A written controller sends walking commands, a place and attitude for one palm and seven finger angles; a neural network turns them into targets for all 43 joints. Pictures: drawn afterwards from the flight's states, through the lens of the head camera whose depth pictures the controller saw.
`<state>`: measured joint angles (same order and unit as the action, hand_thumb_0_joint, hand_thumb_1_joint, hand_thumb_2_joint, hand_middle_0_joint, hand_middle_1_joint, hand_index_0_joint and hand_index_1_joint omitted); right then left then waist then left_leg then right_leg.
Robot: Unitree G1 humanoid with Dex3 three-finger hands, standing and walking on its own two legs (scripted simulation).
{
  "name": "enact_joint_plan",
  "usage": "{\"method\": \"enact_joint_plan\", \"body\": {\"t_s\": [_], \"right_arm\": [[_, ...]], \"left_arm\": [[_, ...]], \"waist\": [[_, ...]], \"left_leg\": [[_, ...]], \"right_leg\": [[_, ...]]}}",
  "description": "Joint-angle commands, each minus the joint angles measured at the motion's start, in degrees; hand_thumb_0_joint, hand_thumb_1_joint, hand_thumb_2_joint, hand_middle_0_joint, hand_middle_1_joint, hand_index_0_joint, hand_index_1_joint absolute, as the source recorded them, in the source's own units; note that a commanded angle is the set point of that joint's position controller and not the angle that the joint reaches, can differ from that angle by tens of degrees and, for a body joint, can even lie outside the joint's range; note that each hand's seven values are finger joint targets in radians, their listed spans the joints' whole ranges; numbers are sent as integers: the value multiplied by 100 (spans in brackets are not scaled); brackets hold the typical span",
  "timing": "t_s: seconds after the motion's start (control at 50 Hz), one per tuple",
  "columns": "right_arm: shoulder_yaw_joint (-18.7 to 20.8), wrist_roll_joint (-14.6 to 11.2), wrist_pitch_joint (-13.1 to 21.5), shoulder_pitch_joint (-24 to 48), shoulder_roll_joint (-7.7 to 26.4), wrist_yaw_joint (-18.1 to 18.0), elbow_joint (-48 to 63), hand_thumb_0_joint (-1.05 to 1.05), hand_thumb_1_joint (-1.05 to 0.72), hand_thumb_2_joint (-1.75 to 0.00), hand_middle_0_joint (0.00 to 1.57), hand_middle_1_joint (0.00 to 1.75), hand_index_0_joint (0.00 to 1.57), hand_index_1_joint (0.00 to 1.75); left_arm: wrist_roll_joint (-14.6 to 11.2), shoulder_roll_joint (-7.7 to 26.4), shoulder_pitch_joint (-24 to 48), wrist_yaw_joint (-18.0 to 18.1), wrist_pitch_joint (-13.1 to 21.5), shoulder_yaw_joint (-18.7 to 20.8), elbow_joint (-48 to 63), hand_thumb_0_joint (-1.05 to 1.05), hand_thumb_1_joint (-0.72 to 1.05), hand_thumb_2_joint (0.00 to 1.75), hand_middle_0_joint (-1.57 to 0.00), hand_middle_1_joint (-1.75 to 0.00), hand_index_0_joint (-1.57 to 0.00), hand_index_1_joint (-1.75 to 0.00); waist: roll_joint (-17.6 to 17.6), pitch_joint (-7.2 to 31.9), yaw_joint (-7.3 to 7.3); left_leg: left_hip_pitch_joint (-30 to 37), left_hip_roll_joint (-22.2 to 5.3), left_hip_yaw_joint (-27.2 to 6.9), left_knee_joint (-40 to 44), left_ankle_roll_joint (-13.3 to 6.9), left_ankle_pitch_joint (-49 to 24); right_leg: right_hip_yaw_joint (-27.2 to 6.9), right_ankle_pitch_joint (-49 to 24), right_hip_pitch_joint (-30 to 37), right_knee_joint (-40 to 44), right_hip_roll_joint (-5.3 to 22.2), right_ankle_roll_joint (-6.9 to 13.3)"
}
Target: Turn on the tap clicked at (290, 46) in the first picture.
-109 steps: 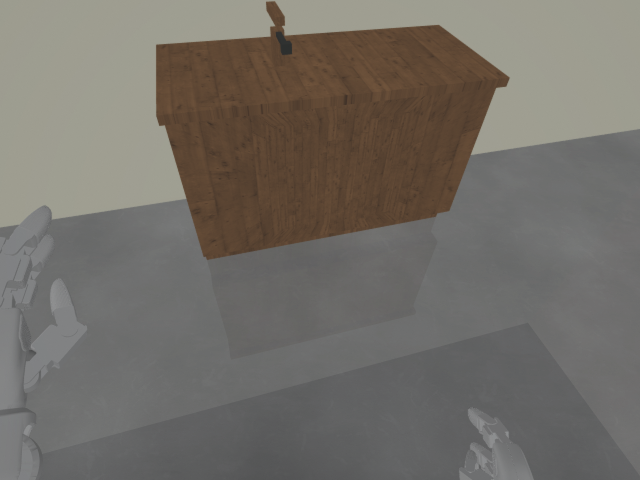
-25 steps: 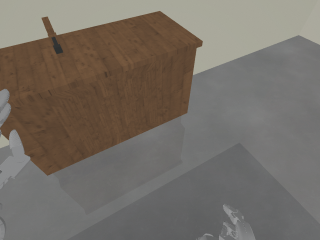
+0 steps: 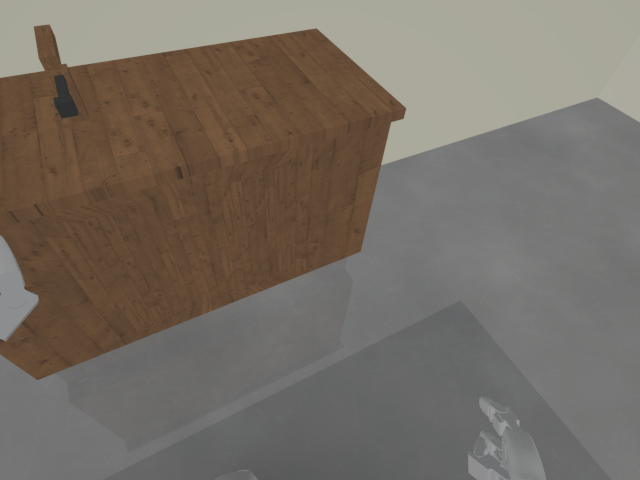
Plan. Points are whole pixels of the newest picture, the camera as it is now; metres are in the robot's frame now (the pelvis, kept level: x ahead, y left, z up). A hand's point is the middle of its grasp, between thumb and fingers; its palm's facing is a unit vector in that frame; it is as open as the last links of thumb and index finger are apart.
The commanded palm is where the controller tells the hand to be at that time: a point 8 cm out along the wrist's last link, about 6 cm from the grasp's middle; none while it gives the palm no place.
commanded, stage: turn to face it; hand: left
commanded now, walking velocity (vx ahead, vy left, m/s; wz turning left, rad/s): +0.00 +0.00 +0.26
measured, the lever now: (66, 106) +0.69 +0.49 +0.05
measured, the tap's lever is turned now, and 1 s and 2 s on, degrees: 0 0 0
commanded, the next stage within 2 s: take the last steps up to it in 0.02 s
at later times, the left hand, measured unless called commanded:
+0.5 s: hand (61, 341) +0.19 +0.22 +0.18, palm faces +0.54 -0.74 -0.40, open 7.4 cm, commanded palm +0.13 +0.26 +0.19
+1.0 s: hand (83, 276) +0.25 +0.22 +0.19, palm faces +0.52 -0.70 -0.49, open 7.4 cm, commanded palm +0.18 +0.26 +0.19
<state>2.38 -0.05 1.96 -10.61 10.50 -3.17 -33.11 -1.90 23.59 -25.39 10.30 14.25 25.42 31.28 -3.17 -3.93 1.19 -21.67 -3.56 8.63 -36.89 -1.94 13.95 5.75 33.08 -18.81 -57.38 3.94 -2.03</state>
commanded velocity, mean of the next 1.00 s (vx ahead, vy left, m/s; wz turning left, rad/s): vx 0.27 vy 0.07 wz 0.08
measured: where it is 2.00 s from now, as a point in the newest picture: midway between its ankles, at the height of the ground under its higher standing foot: (299, 473)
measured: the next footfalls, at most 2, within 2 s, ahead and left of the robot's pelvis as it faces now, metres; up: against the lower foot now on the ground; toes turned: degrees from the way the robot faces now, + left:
right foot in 0.22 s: +0.07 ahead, -0.14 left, +0.00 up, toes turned -2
left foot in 0.64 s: +0.06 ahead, +0.11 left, +0.00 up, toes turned +17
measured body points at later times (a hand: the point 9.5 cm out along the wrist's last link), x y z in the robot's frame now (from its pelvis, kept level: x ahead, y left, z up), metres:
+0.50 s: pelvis +0.01 -0.05 +0.02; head +0.03 -0.07 +0.47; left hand +0.16 +0.25 +0.21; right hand +0.20 -0.28 -0.08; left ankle +0.02 +0.11 -0.67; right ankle +0.03 -0.14 -0.72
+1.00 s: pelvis +0.07 -0.04 +0.00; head +0.08 -0.07 +0.45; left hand +0.21 +0.26 +0.22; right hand +0.25 -0.21 -0.11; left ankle +0.02 +0.09 -0.71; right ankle +0.13 -0.11 -0.72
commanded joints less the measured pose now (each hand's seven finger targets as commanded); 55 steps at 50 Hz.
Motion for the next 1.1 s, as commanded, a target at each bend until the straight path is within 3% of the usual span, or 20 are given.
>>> {"method": "enact_joint_plan", "body": {"t_s": [0.0,0.08,0.18,0.22,0.26,0.3,0.36,0.48,0.56,0.58,0.62,0.64,0.68,0.76,0.9,0.94,0.96,0.98,1.02,1.08], "right_arm": [[166,-6,433,187,792,129,723,0,-90,-90,20,30,20,30],[57,3,583,194,732,173,813,0,-90,-90,20,30,20,30],[12,-71,458,193,622,87,727,0,-90,-90,20,30,20,30],[-69,-62,374,367,414,23,834,0,-90,-90,20,30,20,30],[17,-23,480,457,705,-11,576,0,-90,-90,20,30,20,30],[-137,6,361,524,595,-50,437,0,-90,-90,20,30,20,30],[-108,13,309,494,634,-92,384,0,-90,-90,20,30,20,30],[70,42,438,441,638,-103,676,0,-90,-90,20,30,20,30],[108,29,441,249,621,-144,773,0,-90,-90,20,30,20,30],[139,11,433,158,681,-177,777,0,-90,-90,20,30,20,30],[178,-39,437,129,875,-173,820,0,-90,-90,20,30,20,30],[133,-63,476,166,794,-125,852,0,-90,-90,20,30,20,30],[119,-44,504,242,765,-97,628,0,-90,-90,20,30,20,30],[100,-66,630,186,756,-33,520,0,-90,-90,20,30,20,30],[-10,9,641,330,704,-123,497,0,-90,-90,20,30,20,30],[22,-11,548,290,579,-128,453,0,-90,-90,20,30,20,30],[1,-13,538,421,504,-101,550,0,-90,-90,20,30,20,30],[26,27,571,499,645,-61,525,0,-90,-90,20,30,20,30],[67,2,561,433,661,13,378,0,-90,-90,20,30,20,30],[-17,6,395,472,619,18,305,0,-90,-90,20,30,20,30]], "left_arm": [[71,785,553,-21,237,161,1842,0,90,90,-20,-30,-20,-30],[-66,680,-103,-17,77,166,1873,0,90,90,-20,-30,-20,-30],[-64,638,44,-17,-30,336,1027,0,90,90,-20,-30,-20,-30],[-34,870,322,-3,-168,300,710,0,90,90,-20,-30,-20,-30],[-48,705,726,-51,-150,77,385,0,90,90,-20,-30,-20,-30],[15,614,597,-97,-75,34,105,0,90,90,-20,-30,-20,-30],[126,519,780,-86,99,-173,103,0,90,90,-20,-30,-20,-30],[126,820,464,92,187,160,1077,0,90,90,-20,-30,-20,-30],[58,756,316,182,141,274,1311,0,90,90,-20,-30,-20,-30],[43,707,358,184,166,240,1329,0,90,90,-20,-30,-20,-30],[31,481,329,173,254,62,1260,0,90,90,-20,-30,-20,-30],[118,646,414,160,298,83,1137,0,90,90,-20,-30,-20,-30],[136,627,380,25,223,73,590,0,90,90,-20,-30,-20,-30],[146,384,419,-73,222,-202,946,0,90,90,-20,-30,-20,-30],[137,735,387,-25,104,178,581,0,90,90,-20,-30,-20,-30],[174,774,464,-14,66,215,383,0,90,90,-20,-30,-20,-30],[167,968,531,-1,50,335,366,0,90,90,-20,-30,-20,-30],[90,999,756,-9,84,420,426,0,90,90,-20,-30,-20,-30],[71,952,731,-91,193,393,371,0,90,90,-20,-30,-20,-30],[107,770,192,-115,308,315,413,0,90,90,-20,-30,-20,-30]], "waist": [[1833,1216,-84],[2129,1139,-73],[1148,1085,-133],[-1366,556,-141],[-1090,169,-88],[-379,292,-106],[-495,571,-96],[-705,951,-354],[-251,1220,-195],[199,1268,-121],[2255,1099,-37],[1994,915,-50],[1761,633,-23],[1527,515,-96],[1193,728,-165],[-268,973,-192],[-1584,923,-218],[-1290,844,-230],[-652,590,-128],[-179,764,-114]], "left_leg": [[1600,-1451,-1779,1153,-781,-3570],[699,-1204,-1496,1467,-594,-2076],[-63,-726,-972,776,-214,540],[-1336,329,-336,-1714,272,1887],[-1652,47,-1085,-3274,325,1078],[-1735,-62,-979,-3276,404,679],[-1352,-61,-620,-2314,362,519],[-507,50,-86,-292,174,644],[687,201,158,1001,168,161],[1211,128,53,1317,124,37],[2544,-1512,-2342,1842,-673,-687],[2510,-1935,-3006,2044,-1049,-1351],[1757,-1874,-2583,2125,-1151,-349],[1213,-1292,-1258,2083,-856,-654],[465,-1055,-734,1443,-468,591],[-419,-408,-184,-687,-181,1201],[-1614,267,-118,-2318,77,1874],[-1841,154,-830,-3243,166,1552],[-1809,-129,-1126,-3636,246,919],[-1700,-195,-888,-3255,338,378]], "right_leg": [[-325,-422,-686,202,33,-56],[32,-745,201,1167,-239,-91],[36,-1376,1255,3186,-84,31],[-2925,-496,935,4517,1870,952],[-2973,-517,417,4800,2090,1132],[-1918,-2037,773,4343,1671,991],[-783,-3570,1240,4000,1404,808],[-985,-3001,1690,4001,1527,1063],[-770,-2077,1427,3456,1184,849],[-570,-1925,1118,2933,933,687],[196,-278,-1067,748,-102,156],[-63,281,-1704,-267,-206,191],[-374,-258,-1939,-795,159,163],[-42,-1130,-1349,116,147,55],[545,-1590,764,2631,-253,33],[-926,-990,1674,3592,601,453],[-3312,-852,2042,4305,1863,1111],[-3730,-659,1795,4592,2294,1286],[-3277,-364,1284,4605,2099,1327],[-1513,-2508,1356,4179,1560,1080]]}}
